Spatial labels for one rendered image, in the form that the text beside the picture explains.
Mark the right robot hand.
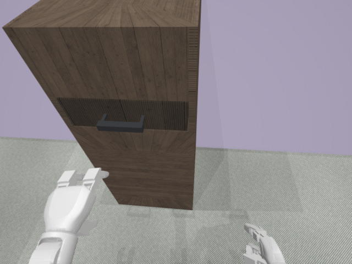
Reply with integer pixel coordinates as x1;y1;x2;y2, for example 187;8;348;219
243;223;285;264

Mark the drawer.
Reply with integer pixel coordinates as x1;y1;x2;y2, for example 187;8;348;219
57;97;189;131

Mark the handle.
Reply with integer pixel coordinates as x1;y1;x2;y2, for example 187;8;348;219
96;113;145;133

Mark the robot left forearm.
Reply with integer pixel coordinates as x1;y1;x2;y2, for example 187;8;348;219
28;230;78;264

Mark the cabinet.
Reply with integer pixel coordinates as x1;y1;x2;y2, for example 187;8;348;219
2;0;201;210

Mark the left robot hand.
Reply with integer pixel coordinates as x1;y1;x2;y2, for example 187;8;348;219
44;168;109;237

